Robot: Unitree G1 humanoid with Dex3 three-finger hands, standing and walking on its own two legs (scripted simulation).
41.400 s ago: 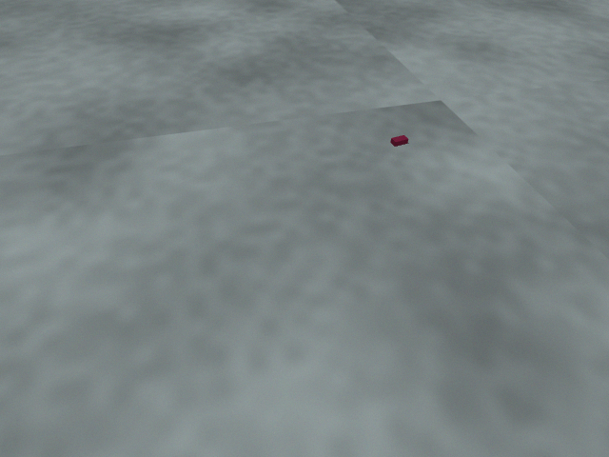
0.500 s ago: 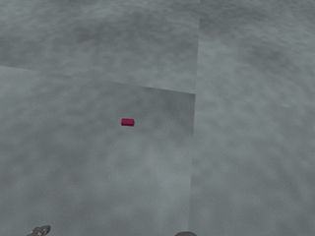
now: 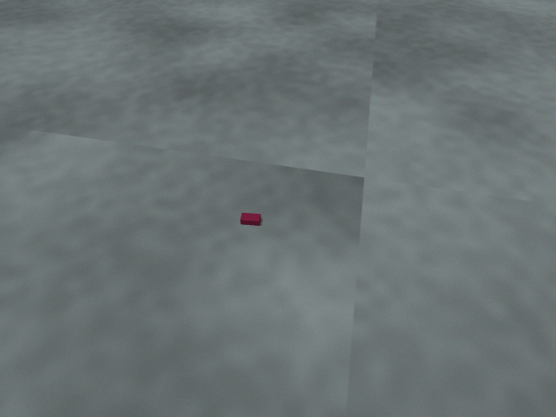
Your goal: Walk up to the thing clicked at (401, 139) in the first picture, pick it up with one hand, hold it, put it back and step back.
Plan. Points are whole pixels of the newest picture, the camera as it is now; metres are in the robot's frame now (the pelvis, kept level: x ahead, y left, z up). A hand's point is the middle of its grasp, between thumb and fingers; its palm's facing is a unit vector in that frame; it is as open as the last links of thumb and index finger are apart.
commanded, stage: step back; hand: left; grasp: from above
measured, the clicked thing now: (250, 219) +1.13 +0.22 -0.74
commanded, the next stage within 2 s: stand in 0.80 s
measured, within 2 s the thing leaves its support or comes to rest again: neither
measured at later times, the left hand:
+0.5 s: hand out of the picture +0.11 +0.25 -0.14, palm faces +0.00 -0.93 -0.37, open 7.4 cm
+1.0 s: hand out of the picture +0.15 +0.25 -0.14, palm faces -0.06 -0.94 -0.34, open 7.4 cm
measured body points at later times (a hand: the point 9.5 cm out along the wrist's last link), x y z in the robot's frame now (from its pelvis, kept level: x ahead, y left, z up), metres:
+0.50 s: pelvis +0.04 -0.01 +0.00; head +0.07 -0.02 +0.45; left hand +0.11 +0.30 -0.12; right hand +0.12 -0.33 -0.12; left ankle +0.09 +0.12 -0.72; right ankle +0.04 -0.13 -0.72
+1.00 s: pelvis +0.06 +0.00 +0.02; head +0.07 +0.01 +0.47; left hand +0.15 +0.30 -0.11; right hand +0.16 -0.29 -0.11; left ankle +0.09 +0.12 -0.72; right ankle +0.04 -0.13 -0.72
